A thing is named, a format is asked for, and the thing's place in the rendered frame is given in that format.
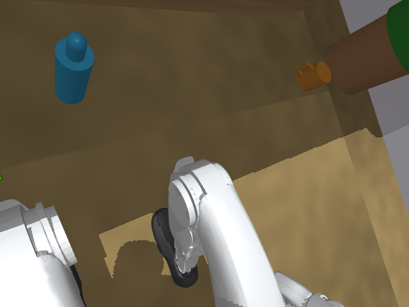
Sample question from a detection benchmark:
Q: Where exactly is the right robot hand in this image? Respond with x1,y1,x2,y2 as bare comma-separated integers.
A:
274,271,314,307

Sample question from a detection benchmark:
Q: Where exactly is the right robot foot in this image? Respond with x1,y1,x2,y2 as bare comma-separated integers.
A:
151,208,198,288

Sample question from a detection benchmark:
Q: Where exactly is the left robot foot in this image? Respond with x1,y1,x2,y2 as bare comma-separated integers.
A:
70,265,87,307

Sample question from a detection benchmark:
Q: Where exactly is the potted plant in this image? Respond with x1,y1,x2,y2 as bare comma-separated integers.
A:
327,0,409,95

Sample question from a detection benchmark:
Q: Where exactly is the right robot arm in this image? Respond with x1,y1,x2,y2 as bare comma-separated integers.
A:
305,293,344,307

